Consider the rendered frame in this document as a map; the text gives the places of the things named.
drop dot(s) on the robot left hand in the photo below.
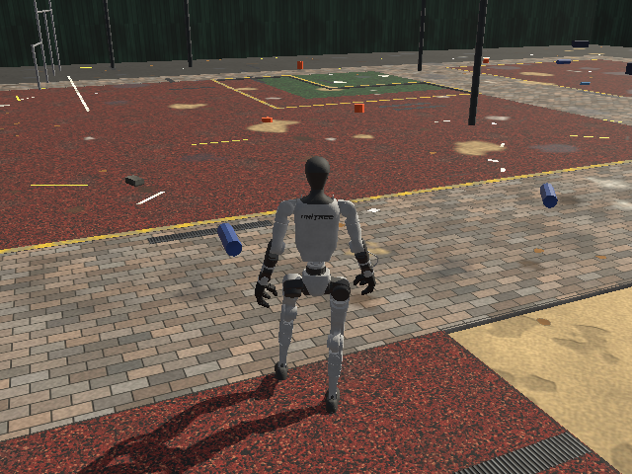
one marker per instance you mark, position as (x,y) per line
(260,293)

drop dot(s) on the robot right upper arm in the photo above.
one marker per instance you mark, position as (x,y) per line
(348,210)

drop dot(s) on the robot left thigh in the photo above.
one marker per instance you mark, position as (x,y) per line
(292,286)

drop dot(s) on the robot left upper arm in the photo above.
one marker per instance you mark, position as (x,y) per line
(286,208)

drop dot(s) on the left robot forearm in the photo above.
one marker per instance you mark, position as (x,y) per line
(268,266)

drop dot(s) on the robot right hand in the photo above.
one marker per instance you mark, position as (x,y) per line
(362,280)

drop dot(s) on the robot right foot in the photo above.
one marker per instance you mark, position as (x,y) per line
(331,404)

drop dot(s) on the right robot forearm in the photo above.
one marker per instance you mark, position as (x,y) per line
(364,261)

